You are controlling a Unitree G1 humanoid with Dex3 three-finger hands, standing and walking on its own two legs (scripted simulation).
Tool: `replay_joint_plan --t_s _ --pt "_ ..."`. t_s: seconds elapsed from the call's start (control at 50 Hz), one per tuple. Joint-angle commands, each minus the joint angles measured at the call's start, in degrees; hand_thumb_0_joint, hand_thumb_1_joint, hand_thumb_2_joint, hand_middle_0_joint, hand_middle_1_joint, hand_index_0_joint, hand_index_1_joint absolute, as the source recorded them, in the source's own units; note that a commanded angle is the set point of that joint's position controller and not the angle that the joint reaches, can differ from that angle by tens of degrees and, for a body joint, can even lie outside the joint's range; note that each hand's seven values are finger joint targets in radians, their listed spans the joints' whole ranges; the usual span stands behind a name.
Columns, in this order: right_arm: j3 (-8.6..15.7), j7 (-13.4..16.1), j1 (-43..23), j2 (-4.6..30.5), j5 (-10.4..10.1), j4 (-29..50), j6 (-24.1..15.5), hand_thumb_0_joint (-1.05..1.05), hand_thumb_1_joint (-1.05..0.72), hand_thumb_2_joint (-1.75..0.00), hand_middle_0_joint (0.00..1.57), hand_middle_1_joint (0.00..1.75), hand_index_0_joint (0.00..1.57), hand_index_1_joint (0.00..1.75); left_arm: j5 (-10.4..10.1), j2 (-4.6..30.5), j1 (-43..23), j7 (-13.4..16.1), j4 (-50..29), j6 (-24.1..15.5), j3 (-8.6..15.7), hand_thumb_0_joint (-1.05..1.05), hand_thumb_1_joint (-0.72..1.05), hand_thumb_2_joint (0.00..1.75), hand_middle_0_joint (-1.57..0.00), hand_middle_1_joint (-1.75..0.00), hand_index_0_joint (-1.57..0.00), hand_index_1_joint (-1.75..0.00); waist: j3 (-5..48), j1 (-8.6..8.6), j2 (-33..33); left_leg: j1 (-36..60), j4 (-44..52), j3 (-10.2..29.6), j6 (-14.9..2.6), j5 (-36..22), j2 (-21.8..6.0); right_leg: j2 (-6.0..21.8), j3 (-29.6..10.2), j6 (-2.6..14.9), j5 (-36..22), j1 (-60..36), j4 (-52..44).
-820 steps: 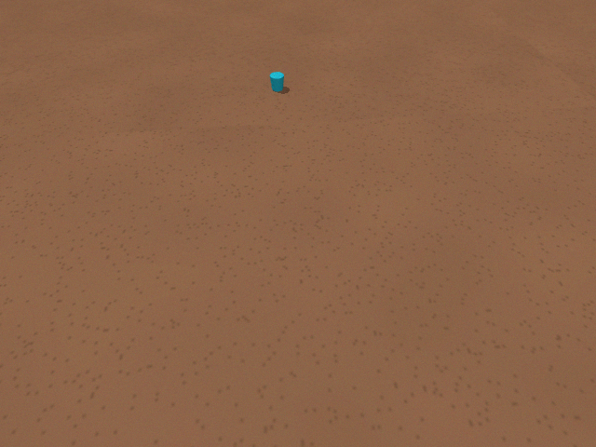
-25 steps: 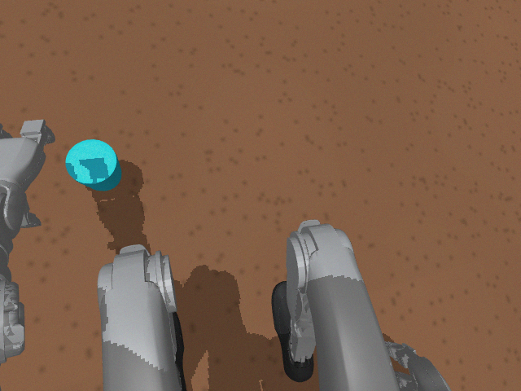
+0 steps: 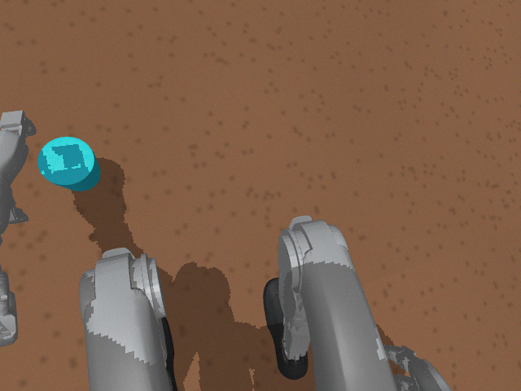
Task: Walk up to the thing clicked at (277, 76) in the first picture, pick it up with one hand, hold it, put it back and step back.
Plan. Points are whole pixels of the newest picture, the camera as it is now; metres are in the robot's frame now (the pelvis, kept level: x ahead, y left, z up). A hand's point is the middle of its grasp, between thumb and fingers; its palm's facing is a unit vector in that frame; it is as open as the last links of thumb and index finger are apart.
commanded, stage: rise first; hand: left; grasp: from above
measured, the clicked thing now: (74, 167) +0.50 +0.27 -0.30
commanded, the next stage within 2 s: approach in 0.02 s
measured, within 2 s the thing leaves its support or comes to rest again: neither
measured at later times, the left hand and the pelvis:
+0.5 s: hand (67, 142) +0.50 +0.24 -0.18, palm faces -0.37 -0.03 -0.93, open 14.1 cm; pelvis +0.00 +0.00 -0.01, yaw -1 degrees
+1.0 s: hand (39, 177) +0.45 +0.29 -0.20, palm faces -0.48 -0.06 -0.88, open 14.0 cm; pelvis +0.00 +0.00 -0.02, yaw -1 degrees
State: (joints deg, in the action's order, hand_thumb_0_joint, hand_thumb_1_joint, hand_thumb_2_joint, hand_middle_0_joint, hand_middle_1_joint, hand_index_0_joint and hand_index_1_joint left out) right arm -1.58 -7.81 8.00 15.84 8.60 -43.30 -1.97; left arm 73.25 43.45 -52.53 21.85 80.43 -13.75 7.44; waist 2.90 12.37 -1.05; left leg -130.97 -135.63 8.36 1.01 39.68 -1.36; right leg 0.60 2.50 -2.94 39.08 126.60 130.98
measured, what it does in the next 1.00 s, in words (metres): stands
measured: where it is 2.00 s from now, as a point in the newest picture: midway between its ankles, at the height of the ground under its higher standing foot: (226, 362)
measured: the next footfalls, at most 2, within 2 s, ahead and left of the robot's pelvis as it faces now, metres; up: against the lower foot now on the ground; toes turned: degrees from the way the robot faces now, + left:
none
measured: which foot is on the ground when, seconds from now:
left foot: down 0.00-1.00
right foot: down 0.00-1.00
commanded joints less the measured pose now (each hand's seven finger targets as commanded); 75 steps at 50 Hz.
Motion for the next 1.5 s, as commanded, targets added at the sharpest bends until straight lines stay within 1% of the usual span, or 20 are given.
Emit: replay_joint_plan --t_s 0.0,0.1,0.18,0.24,0.32,0.4,0.48,0.6,0.62,0.76,0.82,0.92,0.98,1.02,1.1,1.22,1.36,1.4,1.44,1.48 --pt "4.27 0.78 12.11 13.74 -0.16 0.64 -0.14 0.00 -0.91 -0.91 0.20 0.30 0.20 0.30 -1.14 15.42 -16.57 2.37 -8.41 -0.04 1.83 0.00 -0.58 1.03 -0.06 -1.03 -0.06 -1.03 39.45 0.16 16.70 31.18 13.57 -6.12 -2.60 -11.52 1.04 -2.07 5.71 4.51 -13.25 -17.95 -12.80" --pt "3.96 0.82 11.96 14.11 -0.31 0.49 -0.38 0.00 -0.91 -0.91 0.20 0.30 0.20 0.30 -1.26 15.34 -17.24 2.61 -7.14 0.20 1.59 0.00 -0.61 1.10 -0.07 -0.98 -0.03 -1.02 37.17 0.41 16.96 29.83 13.91 -5.70 -2.50 -9.13 1.02 -2.02 6.01 4.58 -11.12 -15.41 -12.24" --pt "3.46 0.55 12.54 14.05 -0.10 0.24 -0.97 0.00 -0.91 -0.90 0.20 0.30 0.20 0.30 -1.04 10.45 -20.74 2.99 -5.60 0.10 -2.18 0.00 -0.56 1.01 -0.06 -1.04 -0.06 -1.04 35.03 3.72 16.82 29.12 13.33 -4.94 -2.60 -7.68 0.93 -2.09 6.74 4.44 -10.40 -13.50 -12.24" --pt "3.45 0.67 13.29 14.29 -0.16 -0.17 -1.53 0.00 -0.91 -0.90 0.20 0.30 0.20 0.30 -1.07 9.20 -24.22 3.73 -5.62 0.22 -3.78 0.00 -0.56 1.00 -0.06 -1.05 -0.06 -1.05 36.23 4.25 18.05 30.42 13.24 -4.77 -2.34 -8.12 0.90 -2.23 6.89 4.62 -10.85 -12.78 -11.91" --pt "2.84 0.77 13.78 14.47 0.25 -0.62 -2.11 0.00 -0.91 -0.90 0.20 0.30 0.20 0.30 -0.21 5.15 -30.86 5.13 -4.59 1.59 -7.13 0.00 -0.56 1.01 -0.06 -1.06 -0.06 -1.05 36.42 7.26 20.86 32.17 13.07 -4.20 -1.99 -7.98 0.54 -2.33 7.71 4.58 -11.33 -10.79 -11.29" --pt "2.22 0.73 14.38 15.02 0.54 0.49 -2.18 0.00 -0.91 -0.90 0.20 0.30 0.20 0.30 1.07 10.75 -33.13 7.69 -4.01 5.52 -3.82 0.00 -0.57 1.01 -0.06 -1.05 -0.07 -1.05 42.07 5.84 24.12 34.38 12.99 -5.20 -1.85 -11.84 0.69 -2.36 7.17 4.98 -15.09 -13.92 -10.49" --pt "1.14 0.37 14.32 14.83 0.37 1.38 -1.36 0.00 -0.91 -0.90 0.20 0.30 0.20 0.30 1.06 11.44 -34.13 7.84 0.11 10.18 -2.55 0.00 -0.57 1.01 -0.07 -1.04 -0.06 -1.04 41.35 6.33 23.40 31.34 12.90 -6.14 -2.23 -12.14 0.75 -2.49 6.73 5.09 -16.05 -15.58 -11.26" --pt "-0.43 -0.08 14.44 15.17 -1.32 3.18 -0.98 0.00 -0.91 -0.90 0.20 0.30 0.20 0.30 -2.70 12.57 -27.53 2.91 4.08 14.28 -2.93 0.00 -0.56 0.99 -0.06 -1.05 -0.07 -1.04 36.62 6.09 15.46 22.04 11.79 -6.74 -3.80 -10.86 1.07 -2.85 5.77 4.24 -14.95 -20.99 -12.61" --pt "-0.57 0.00 13.73 14.75 -1.53 3.37 -0.75 0.00 -0.91 -0.90 0.20 0.30 0.20 0.30 -3.61 12.82 -24.81 1.73 5.28 14.56 -2.96 0.00 -0.56 0.99 -0.06 -1.05 -0.07 -1.04 36.97 5.08 14.16 20.94 11.68 -6.73 -3.93 -10.50 0.98 -3.11 5.63 4.09 -14.70 -22.41 -12.63" --pt "-0.55 0.17 14.12 14.58 -1.97 4.80 0.25 0.00 -0.91 -0.90 0.20 0.30 0.20 0.30 -6.76 15.86 -19.73 -4.85 -2.21 8.83 -1.56 0.00 -0.53 0.95 -0.06 -1.08 -0.08 -1.06 35.26 4.73 10.81 17.53 10.26 -6.29 -4.15 -10.00 1.17 -2.94 5.12 3.42 -13.83 -26.20 -12.47" --pt "-0.10 0.09 15.03 14.79 -1.31 4.17 0.13 0.00 -0.91 -0.90 0.20 0.30 0.20 0.30 -6.28 16.02 -21.36 -4.26 -6.77 4.33 -0.74 0.00 -0.53 0.96 -0.06 -1.09 -0.08 -1.06 35.80 4.69 13.76 20.44 10.27 -5.53 -3.19 -8.57 1.11 -3.02 5.97 4.02 -11.59 -23.34 -12.12" --pt "2.73 0.23 14.95 15.39 -0.87 3.27 -0.55 0.00 -0.91 -0.90 0.20 0.30 0.20 0.30 -5.12 12.59 -24.71 -0.59 -19.23 -0.54 -2.63 0.00 -0.53 0.99 -0.07 -1.08 -0.08 -1.06 41.15 4.85 22.23 29.98 11.10 -5.24 -1.60 -8.76 0.80 -2.80 6.70 4.80 -11.83 -18.67 -11.33" --pt "3.01 0.50 14.99 14.87 -0.49 1.45 -0.77 0.00 -0.90 -0.90 0.20 0.30 0.20 0.30 -3.84 8.84 -26.27 1.91 -14.86 0.23 -4.67 0.00 -0.54 0.99 -0.07 -1.02 -0.07 -1.01 38.03 6.63 22.07 30.56 11.29 -5.01 -1.47 -8.26 0.69 -2.69 7.24 4.85 -11.75 -14.76 -11.22" --pt "2.50 0.55 15.10 15.11 -0.08 0.25 -1.22 0.00 -0.90 -0.90 0.20 0.30 0.20 0.30 -2.34 8.75 -27.82 3.56 -8.42 1.16 -5.15 0.00 -0.53 1.02 -0.07 -1.03 -0.08 -1.03 34.82 7.52 20.24 29.36 10.67 -4.70 -1.64 -8.37 0.68 -2.57 7.75 4.87 -11.77 -12.27 -10.78" --pt "1.01 0.28 14.77 15.70 0.76 -0.21 -2.02 0.00 -0.90 -0.90 0.20 0.30 0.20 0.30 0.45 9.29 -27.54 5.86 0.84 3.19 -5.20 0.00 -0.54 1.04 -0.07 -1.01 -0.06 -1.02 31.69 7.65 19.55 28.38 10.60 -4.60 -1.86 -8.79 0.89 -2.45 8.49 4.61 -11.97 -10.93 -10.11" --pt "-0.94 -0.53 13.17 16.74 1.61 1.76 -3.01 0.00 -0.90 -0.90 0.20 0.30 0.20 0.30 1.81 13.80 -27.20 7.36 7.76 4.99 -2.63 0.00 -0.52 0.99 -0.06 -1.01 -0.06 -1.01 30.98 7.94 19.58 27.26 10.26 -3.99 -2.04 -9.31 1.07 -2.51 9.07 4.41 -12.41 -11.76 -8.23" --pt "-2.16 -1.36 12.57 17.35 2.10 3.25 -4.05 0.00 -0.90 -0.90 0.20 0.30 0.20 0.30 0.78 17.68 -27.77 8.30 5.40 5.17 -0.54 0.00 -0.54 0.99 -0.06 -1.00 -0.06 -1.00 33.00 8.03 22.12 26.62 8.82 -4.10 -2.08 -10.48 0.85 -2.99 9.01 4.54 -13.69 -13.84 -7.42" --pt "-2.67 -1.93 13.51 17.45 2.94 3.17 -4.38 0.00 -0.90 -0.90 0.20 0.30 0.20 0.30 0.53 17.71 -27.35 8.14 5.91 5.11 -0.24 0.00 -0.54 0.99 -0.06 -1.00 -0.06 -1.00 32.38 9.60 21.52 25.75 7.32 -4.26 -2.30 -11.26 0.68 -3.24 9.09 4.26 -14.96 -15.32 -7.33" --pt "-2.76 -1.98 13.65 17.47 2.79 2.96 -4.55 0.00 -0.90 -0.90 0.20 0.30 0.20 0.30 -0.28 20.48 -25.49 8.35 4.97 4.66 1.55 0.00 -0.54 0.99 -0.06 -1.01 -0.06 -1.01 33.79 8.14 21.45 24.47 7.07 -4.22 -2.36 -11.32 0.54 -3.48 8.75 4.29 -15.03 -17.27 -7.53" --pt "-3.03 -2.23 14.56 17.55 3.40 2.68 -4.66 0.00 -0.90 -0.90 0.20 0.30 0.20 0.30 -0.49 19.78 -25.29 8.09 3.85 4.27 1.33 0.00 -0.54 1.00 -0.06 -1.00 -0.06 -1.00 34.26 8.75 21.41 24.96 6.68 -4.09 -2.33 -12.39 0.38 -3.48 9.13 4.04 -16.14 -18.37 -7.71"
